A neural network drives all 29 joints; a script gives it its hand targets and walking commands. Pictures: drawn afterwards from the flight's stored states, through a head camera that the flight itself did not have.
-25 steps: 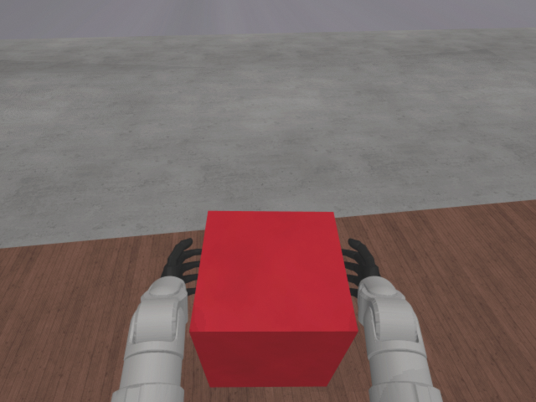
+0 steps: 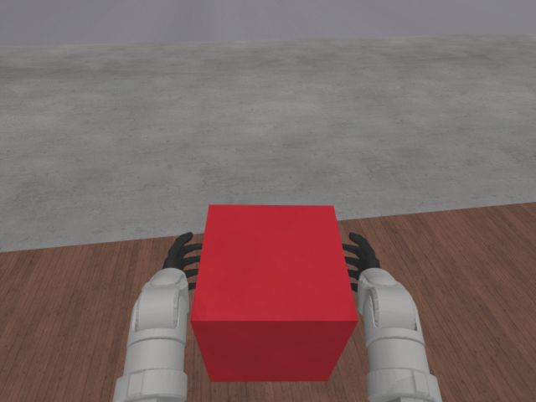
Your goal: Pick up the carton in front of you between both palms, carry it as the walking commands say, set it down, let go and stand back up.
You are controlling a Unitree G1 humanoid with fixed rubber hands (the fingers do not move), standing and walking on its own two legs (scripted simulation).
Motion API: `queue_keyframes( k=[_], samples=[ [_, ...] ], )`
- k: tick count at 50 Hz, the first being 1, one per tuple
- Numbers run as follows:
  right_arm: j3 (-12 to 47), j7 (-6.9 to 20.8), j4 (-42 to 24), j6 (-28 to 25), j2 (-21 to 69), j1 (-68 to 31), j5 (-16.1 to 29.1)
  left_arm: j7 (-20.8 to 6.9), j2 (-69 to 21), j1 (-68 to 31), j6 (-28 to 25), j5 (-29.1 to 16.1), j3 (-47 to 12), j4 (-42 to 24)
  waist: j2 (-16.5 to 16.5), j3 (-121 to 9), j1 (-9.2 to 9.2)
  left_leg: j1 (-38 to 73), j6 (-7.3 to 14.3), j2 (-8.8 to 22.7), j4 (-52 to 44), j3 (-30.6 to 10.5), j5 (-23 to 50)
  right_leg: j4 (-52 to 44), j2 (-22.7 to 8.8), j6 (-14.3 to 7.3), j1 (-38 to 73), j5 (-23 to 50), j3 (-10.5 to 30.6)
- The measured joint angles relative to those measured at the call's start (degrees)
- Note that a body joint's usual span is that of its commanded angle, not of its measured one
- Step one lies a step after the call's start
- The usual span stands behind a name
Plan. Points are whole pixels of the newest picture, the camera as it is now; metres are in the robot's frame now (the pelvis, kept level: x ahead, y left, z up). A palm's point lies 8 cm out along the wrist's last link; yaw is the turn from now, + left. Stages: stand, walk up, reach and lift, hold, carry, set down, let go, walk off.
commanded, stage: carry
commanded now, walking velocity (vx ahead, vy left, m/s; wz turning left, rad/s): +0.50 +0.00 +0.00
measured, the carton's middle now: (270, 296) +0.31 +0.00 -0.02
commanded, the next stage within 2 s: none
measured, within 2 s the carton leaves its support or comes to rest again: neither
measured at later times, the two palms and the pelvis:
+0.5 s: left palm (180, 207) +0.43 +0.16 +0.08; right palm (344, 202) +0.44 -0.14 +0.08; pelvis +0.18 +0.01 -0.01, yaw +3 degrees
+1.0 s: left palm (200, 116) +0.76 +0.17 +0.09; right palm (317, 117) +0.75 -0.13 +0.09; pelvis +0.50 +0.03 -0.01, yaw +0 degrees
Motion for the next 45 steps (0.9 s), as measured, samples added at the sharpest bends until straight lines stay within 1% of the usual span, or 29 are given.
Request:
queue_keyframes(
  k=[3, 4, 9, 12, 13, 14, 16, 18, 19, 20, 21, 22, 24, 25, 26, 28, 30, 31, 32, 33, 34, 35, 36, 37, 38, 39, 41, 43, 45],
  samples=[
    [1.4, -0.7, -2.7, 1.7, -0.4, 1.4, 1.5, 0.8, 0.3, 1.3, 1.7, -1.5, -1.5, -2.6, 0.0, -3.2, -0.01, -4.0, 0.1, 0.1, 4.0, 0.0, -7.8, 3.5, 0.0, -0.1, -3.7, -7.5, -0.6],
    [1.8, -0.9, -4.0, 2.4, -0.5, 1.7, 2.0, 1.0, 0.4, 1.6, 2.5, -2.0, -2.0, -4.0, 0.1, -4.2, -0.05, -5.2, 0.1, 0.2, 4.7, 0.1, -9.2, 3.8, 0.0, -0.1, -4.6, -8.7, -0.8],
    [3.3, -1.6, -12.1, 7.2, -1.7, 2.3, 5.2, 2.7, 0.4, 1.5, 7.6, -4.6, -4.2, -11.7, -0.2, -6.9, -0.37, -9.0, 0.3, 1.0, 8.6, 1.9, -7.4, 6.4, -0.8, -0.4, -7.4, -4.9, -2.1],
    [4.6, -2.8, -15.6, 11.4, -1.8, 3.2, 7.1, 3.8, 0.9, 3.3, 12.0, -6.2, -5.4, -16.4, -0.9, -10.0, -0.13, -8.6, 0.5, 0.4, 8.7, 3.3, -7.8, 9.5, -1.8, -0.3, -8.4, -9.3, -1.4],
    [5.0, -3.2, -16.4, 12.9, -1.5, 3.3, 7.5, 4.0, 1.3, 4.1, 13.7, -6.8, -5.4, -18.1, -1.1, -11.2, 0.01, -8.4, 0.8, 0.1, 8.6, 4.0, -8.6, 11.2, -2.4, -0.7, -9.2, -11.3, -1.4],
    [5.7, -3.9, -17.2, 14.3, -1.0, 3.5, 7.8, 4.2, 1.8, 5.1, 15.3, -7.6, -5.5, -19.7, -0.7, -12.1, 0.20, -8.1, 1.0, 0.3, 8.5, 4.6, -9.6, 13.4, -2.8, -0.8, -10.4, -12.7, -2.5],
    [7.5, -4.9, -20.0, 17.3, -0.9, 4.6, 8.4, 4.7, 2.7, 6.8, 18.0, -9.3, -5.8, -22.8, 0.9, -12.8, 0.54, -7.0, 1.2, 1.5, 7.5, 5.5, -11.1, 15.6, -2.7, -0.8, -12.7, -14.2, -6.0],
    [8.8, -5.9, -24.2, 20.1, -1.4, 6.5, 9.2, 5.6, 2.5, 7.7, 20.1, -10.7, -6.2, -25.6, 2.2, -12.3, 0.48, -5.7, 0.9, 2.6, 6.1, 5.5, -11.7, 12.3, -2.0, -0.8, -13.8, -12.9, -9.2],
    [9.0, -6.3, -26.9, 21.3, -1.6, 7.4, 9.6, 5.8, 2.0, 7.8, 21.0, -11.1, -6.2, -27.2, 2.5, -11.7, 0.29, -5.2, 0.7, 3.0, 6.2, 5.1, -12.3, 8.9, -1.5, -1.0, -13.5, -10.1, -10.5],
    [8.8, -6.7, -29.7, 22.3, -1.7, 8.6, 10.1, 6.1, 1.4, 8.0, 21.6, -11.4, -6.7, -28.6, 2.6, -11.1, -0.17, -5.6, 0.5, 3.2, 7.9, 4.5, -13.3, 7.1, -1.3, -1.5, -12.4, -5.3, -11.4],
    [8.3, -6.9, -32.2, 22.9, -1.9, 10.0, 10.7, 6.3, 1.4, 8.3, 21.9, -11.8, -8.0, -29.5, 2.6, -10.8, -0.42, -7.3, 0.4, 3.7, 12.0, 4.9, -13.0, 7.1, -1.4, -1.8, -11.7, -4.8, -12.4],
    [8.0, -7.1, -34.2, 23.5, -2.0, 11.5, 11.4, 6.6, 1.6, 8.9, 22.4, -12.1, -9.4, -30.5, 1.8, -10.8, -0.44, -9.5, 0.3, 3.6, 17.0, 5.8, -12.5, 7.2, -1.8, -2.0, -10.8, -6.5, -13.1],
    [8.4, -7.8, -37.1, 24.5, -2.1, 13.8, 12.5, 7.2, 1.9, 11.1, 23.7, -12.4, -11.3, -33.3, -0.4, -10.8, 0.01, -14.5, 0.4, 2.5, 25.5, 7.9, -16.4, 5.6, -2.9, -2.0, -8.5, -9.5, -13.5],
    [8.7, -7.9, -38.1, 25.1, -2.1, 14.3, 12.9, 7.4, 2.0, 12.4, 24.2, -12.5, -11.8, -35.1, -1.4, -10.7, 0.33, -16.8, 0.5, 2.1, 27.3, 9.1, -18.3, 4.1, -3.4, -1.8, -7.2, -10.0, -13.2],
    [9.1, -7.9, -38.9, 25.5, -2.1, 14.6, 13.3, 7.6, 2.1, 13.6, 24.7, -12.5, -12.0, -36.9, -2.1, -10.5, 0.72, -18.7, 0.5, 1.9, 27.0, 10.3, -19.1, 2.4, -3.9, -1.4, -5.6, -9.9, -12.9],
    [9.8, -8.0, -40.1, 26.0, -2.1, 14.8, 14.0, 8.4, 2.1, 15.2, 25.7, -12.6, -12.3, -40.1, -3.2, -9.8, 1.58, -21.4, 0.4, 1.6, 21.7, 12.5, -16.4, -0.6, -4.7, -0.5, -2.3, -10.0, -12.2],
    [10.4, -8.0, -41.1, 26.1, -2.1, 14.8, 14.3, 8.6, 2.1, 15.6, 26.5, -12.9, -11.9, -42.4, -3.8, -8.9, 2.27, -22.1, 0.8, 1.1, 12.9, 14.3, -9.4, -1.4, -5.5, 0.4, 0.8, -11.6, -11.6],
    [10.6, -8.0, -41.5, 26.2, -2.1, 14.5, 14.3, 8.7, 2.1, 15.5, 26.8, -13.0, -11.7, -43.2, -3.9, -8.3, 2.42, -21.5, 1.2, 0.9, 8.6, 15.4, -5.6, -0.2, -5.9, 0.9, 2.1, -13.3, -11.2],
    [10.9, -8.0, -41.6, 26.2, -2.0, 14.1, 14.3, 8.7, 2.1, 15.4, 27.0, -13.1, -11.3, -43.9, -3.7, -7.9, 2.63, -20.2, 2.4, 1.0, 6.7, 16.4, -0.7, 3.0, -6.4, 1.3, 2.5, -15.7, -10.9],
    [11.4, -8.0, -40.9, 26.0, -2.0, 13.8, 14.1, 8.7, 2.2, 15.4, 27.0, -13.3, -10.7, -43.8, -3.9, -8.0, 2.45, -19.6, 4.0, 1.0, 8.3, 17.5, 1.4, 8.9, -7.5, 1.3, 1.1, -17.5, -10.7],
    [11.8, -8.0, -39.9, 25.9, -2.0, 13.5, 13.8, 8.7, 2.2, 15.3, 27.2, -13.5, -10.0, -43.2, -3.5, -8.2, 1.91, -19.0, 5.0, 1.0, 10.0, 18.1, -0.2, 17.0, -7.5, 1.3, -1.8, -17.4, -9.5],
    [11.8, -8.0, -39.1, 26.2, -2.0, 13.5, 13.5, 8.7, 2.1, 15.0, 27.5, -13.7, -9.7, -42.3, -2.6, -8.4, 1.27, -17.9, 5.6, 1.2, 10.4, 18.1, -2.6, 25.3, -6.5, 0.9, -5.4, -17.4, -8.2],
    [11.8, -8.0, -38.8, 26.5, -2.0, 13.7, 13.2, 8.7, 2.1, 14.6, 28.0, -13.7, -9.6, -41.5, -1.6, -8.5, 0.63, -16.6, 5.8, 1.4, 9.7, 17.9, -4.3, 32.6, -5.5, 0.2, -9.2, -16.8, -7.7],
    [11.6, -8.0, -39.0, 26.8, -2.0, 14.2, 13.0, 8.7, 2.1, 14.2, 28.3, -13.8, -9.7, -40.8, -0.9, -8.5, 0.10, -14.9, 5.7, 1.4, 8.1, 17.7, -5.0, 37.9, -5.0, -0.5, -13.0, -15.6, -7.7],
    [11.4, -8.0, -39.3, 27.0, -2.0, 14.7, 12.9, 8.7, 2.1, 14.0, 28.5, -13.9, -10.0, -40.4, -0.3, -8.5, -0.43, -13.0, 4.9, 1.4, 5.9, 17.6, -4.6, 40.7, -4.9, -0.9, -16.3, -13.7, -8.2],
    [11.2, -8.0, -39.7, 27.1, -2.0, 15.0, 12.8, 8.7, 2.1, 13.8, 28.5, -13.9, -10.3, -40.0, 0.1, -8.4, -0.97, -11.0, 4.6, 1.4, 3.6, 17.4, -4.4, 41.2, -5.0, -1.1, -19.0, -11.7, -8.7],
    [10.9, -8.0, -40.4, 27.0, -2.0, 15.5, 12.9, 8.6, 2.1, 13.9, 27.9, -13.7, -10.9, -39.9, 1.0, -8.3, -2.05, -7.0, 4.5, 1.5, -0.8, 16.7, -4.3, 38.1, -5.4, -1.3, -23.5, -7.9, -9.8],
    [10.7, -8.0, -41.0, 26.7, -2.0, 15.4, 13.0, 8.3, 2.1, 14.0, 27.3, -13.3, -11.3, -40.3, 1.5, -8.2, -2.86, -3.0, 4.1, 1.8, -4.5, 16.0, -4.5, 32.4, -5.7, -1.1, -26.7, -4.3, -10.5],
    [10.5, -8.0, -41.3, 26.4, -2.1, 14.6, 13.3, 8.2, 2.1, 13.9, 26.8, -13.0, -11.4, -41.1, 1.4, -7.8, -3.15, 0.8, 3.4, 2.0, -7.2, 15.4, -5.3, 25.5, -5.8, -1.0, -28.7, -1.0, -11.0]
  ],
)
